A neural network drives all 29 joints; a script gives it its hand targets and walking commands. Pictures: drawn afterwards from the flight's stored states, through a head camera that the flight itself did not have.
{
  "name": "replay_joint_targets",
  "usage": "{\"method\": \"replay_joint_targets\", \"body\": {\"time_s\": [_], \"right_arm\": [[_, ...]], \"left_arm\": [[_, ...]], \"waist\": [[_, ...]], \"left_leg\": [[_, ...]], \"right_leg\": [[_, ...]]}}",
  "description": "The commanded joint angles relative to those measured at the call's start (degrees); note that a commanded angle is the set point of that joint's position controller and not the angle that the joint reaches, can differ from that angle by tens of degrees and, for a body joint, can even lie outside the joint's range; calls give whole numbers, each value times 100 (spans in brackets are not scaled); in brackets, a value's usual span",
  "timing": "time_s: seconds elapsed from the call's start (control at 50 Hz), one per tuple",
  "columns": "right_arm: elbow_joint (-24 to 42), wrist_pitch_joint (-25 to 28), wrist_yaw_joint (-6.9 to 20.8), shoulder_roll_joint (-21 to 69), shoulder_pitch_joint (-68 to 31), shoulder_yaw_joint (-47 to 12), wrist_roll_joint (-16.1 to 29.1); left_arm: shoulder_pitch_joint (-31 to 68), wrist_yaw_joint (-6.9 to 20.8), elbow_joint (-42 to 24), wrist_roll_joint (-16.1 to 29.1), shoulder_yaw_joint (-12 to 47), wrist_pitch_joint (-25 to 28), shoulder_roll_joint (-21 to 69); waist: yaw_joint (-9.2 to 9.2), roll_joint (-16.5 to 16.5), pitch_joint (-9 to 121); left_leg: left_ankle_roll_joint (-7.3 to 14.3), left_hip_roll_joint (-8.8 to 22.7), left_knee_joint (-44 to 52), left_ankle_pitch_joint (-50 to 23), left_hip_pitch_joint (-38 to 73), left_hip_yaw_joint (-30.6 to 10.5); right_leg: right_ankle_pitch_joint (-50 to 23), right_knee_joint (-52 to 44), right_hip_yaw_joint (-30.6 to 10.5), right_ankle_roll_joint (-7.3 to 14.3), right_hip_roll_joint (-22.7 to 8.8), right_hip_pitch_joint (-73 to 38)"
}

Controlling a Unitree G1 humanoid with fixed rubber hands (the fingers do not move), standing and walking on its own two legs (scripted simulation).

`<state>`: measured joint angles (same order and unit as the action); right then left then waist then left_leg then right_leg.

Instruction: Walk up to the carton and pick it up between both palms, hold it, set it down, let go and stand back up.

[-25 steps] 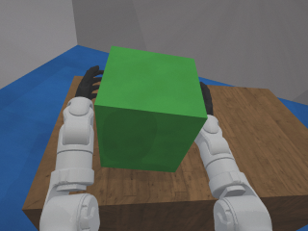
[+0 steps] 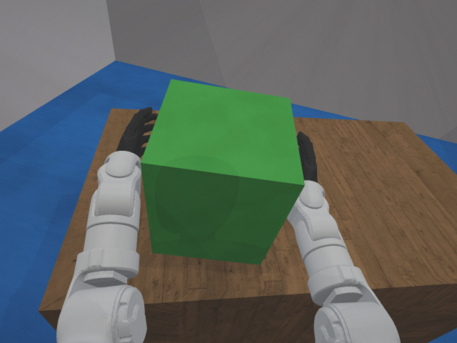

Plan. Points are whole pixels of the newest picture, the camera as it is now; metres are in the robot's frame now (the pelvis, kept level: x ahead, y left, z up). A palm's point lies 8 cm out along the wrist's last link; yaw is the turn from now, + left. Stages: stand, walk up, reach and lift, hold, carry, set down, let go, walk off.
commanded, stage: set down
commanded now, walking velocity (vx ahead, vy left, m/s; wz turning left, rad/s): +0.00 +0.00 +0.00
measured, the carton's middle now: (218, 178) +0.38 -0.02 +0.12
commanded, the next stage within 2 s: none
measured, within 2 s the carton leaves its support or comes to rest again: rests again in 1.60 s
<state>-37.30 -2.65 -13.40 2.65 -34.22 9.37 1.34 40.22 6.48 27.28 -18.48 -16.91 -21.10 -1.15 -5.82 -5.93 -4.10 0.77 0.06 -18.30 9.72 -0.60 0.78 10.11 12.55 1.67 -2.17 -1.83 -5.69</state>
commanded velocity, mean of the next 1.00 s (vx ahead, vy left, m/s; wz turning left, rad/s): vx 0.00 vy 0.00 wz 0.00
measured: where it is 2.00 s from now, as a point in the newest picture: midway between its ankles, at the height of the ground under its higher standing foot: outside the picture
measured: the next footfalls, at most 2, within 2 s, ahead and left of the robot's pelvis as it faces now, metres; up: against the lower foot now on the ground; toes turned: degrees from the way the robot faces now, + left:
none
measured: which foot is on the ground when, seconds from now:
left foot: down 0.00-1.00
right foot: down 0.00-1.00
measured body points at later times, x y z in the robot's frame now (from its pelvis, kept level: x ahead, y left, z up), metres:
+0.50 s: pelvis +0.01 +0.01 +0.00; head +0.00 +0.05 +0.45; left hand +0.44 +0.13 +0.13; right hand +0.37 -0.17 +0.11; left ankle +0.01 +0.11 -0.75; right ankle -0.03 -0.14 -0.75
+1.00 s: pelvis +0.01 +0.01 +0.00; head +0.03 +0.05 +0.45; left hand +0.45 +0.12 +0.09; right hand +0.36 -0.17 +0.07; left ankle +0.01 +0.11 -0.75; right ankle -0.03 -0.14 -0.75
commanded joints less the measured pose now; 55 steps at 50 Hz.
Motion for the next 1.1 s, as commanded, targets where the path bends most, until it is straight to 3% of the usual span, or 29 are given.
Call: {"method": "replay_joint_targets", "body": {"time_s": [0.0,0.04,0.1,0.16,0.2,0.22,0.28,0.3,0.36,0.38,0.48,0.52,0.56,0.6,0.7,0.74,0.86,0.94,1.04,1.08], "right_arm": [[1265,579,685,2813,-3903,-1770,-186],[1336,675,717,2765,-4011,-1744,-213],[1455,808,747,2879,-4348,-1790,-199],[1522,919,756,2975,-4404,-1827,-282],[1426,912,778,3083,-4304,-1858,-364],[1387,929,764,3083,-4335,-1807,-394],[1048,874,758,3093,-3976,-1661,-530],[1087,857,744,3176,-3972,-1669,-538],[813,795,697,3155,-3784,-1424,-685],[813,817,720,3164,-3793,-1433,-686],[711,926,704,3171,-3705,-1293,-730],[729,1012,713,3221,-3699,-1382,-736],[779,1131,713,3197,-3819,-1377,-764],[685,1190,721,3276,-3748,-1425,-788],[709,1339,697,3282,-3687,-1410,-863],[588,1336,687,3303,-3609,-1309,-976],[574,1473,650,3578,-3645,-1332,-1141],[358,1550,617,3648,-3579,-1206,-1255],[93,1593,607,3741,-3489,-1165,-1353],[50,1664,600,3759,-3635,-999,-1448]], "left_arm": [[3229,946,-3,262,1741,246,2789],[3247,904,-26,284,1858,293,2860],[3485,817,10,380,1896,454,2913],[3662,739,-11,546,2139,643,3062],[3624,722,228,523,1994,758,2986],[3759,717,263,582,2111,801,3073],[3666,745,552,516,1973,910,3016],[3613,779,610,524,1927,922,3017],[3587,905,1060,408,1637,940,2831],[3542,913,1106,344,1583,943,2827],[3450,947,1128,288,1602,980,2972],[3450,905,1024,306,1639,1028,2978],[3708,850,959,411,1832,1132,3044],[3738,788,860,381,1873,1227,3081],[3584,761,1090,357,1863,1274,3048],[3521,774,1383,301,1745,1329,3010],[3451,810,1742,228,1582,1556,3030],[3530,849,1907,212,1524,1672,3018],[3490,908,2195,83,1189,1765,2879],[3636,909,2252,76,1226,1838,2939]], "waist": [[22,764,1950],[41,957,2166],[148,966,2468],[63,921,2810],[174,814,2950],[49,800,3010],[-63,725,2932],[1,609,2841],[-67,497,2499],[-4,542,2545],[-91,832,2426],[-36,896,2682],[-121,1055,3011],[-94,1191,3097],[-94,1164,3154],[-67,977,3039],[28,837,3335],[-8,900,3279],[122,683,3068],[33,706,3153]], "left_leg": [[-204,-233,235,-1273,624,477],[-294,-226,114,-1571,748,468],[-290,-208,39,-1701,798,492],[-325,-161,6,-1751,894,483],[-270,-189,18,-1661,704,536],[-277,-181,25,-1637,683,514],[-265,-157,43,-1602,734,505],[-235,-147,55,-1640,678,508],[-180,-184,133,-1382,391,553],[-196,-195,116,-1459,423,538],[-356,-146,-5,-2064,593,474],[-399,-129,-87,-2406,694,435],[-501,-92,-215,-2659,869,412],[-545,-74,-289,-2892,934,368],[-538,-44,-355,-3013,914,364],[-469,-44,-287,-2754,746,414],[-369,-98,-278,-2595,445,461],[-381,-107,-287,-2562,380,446],[-276,-111,-199,-2291,139,489],[-292,-101,-167,-2132,96,471]], "right_leg": [[-1822,84,413,-41,381,-249],[-1821,79,444,-12,405,-225],[-1789,104,453,-11,418,-117],[-1731,114,507,21,430,24],[-1901,134,439,-7,405,-123],[-1917,152,460,-8,412,-53],[-1965,154,457,-18,407,-83],[-2041,131,432,-30,405,-98],[-2109,133,367,-74,367,-300],[-2119,146,388,-64,370,-360],[-2070,104,475,-22,447,-125],[-2223,103,469,-12,467,-44],[-2266,142,536,22,500,131],[-2247,143,557,40,507,225],[-2342,107,530,47,504,264],[-2307,105,511,26,466,204],[-2803,223,413,-30,399,3],[-2898,256,399,-42,389,13],[-2961,282,328,-84,340,-151],[-2886,292,349,-70,348,-76]]}}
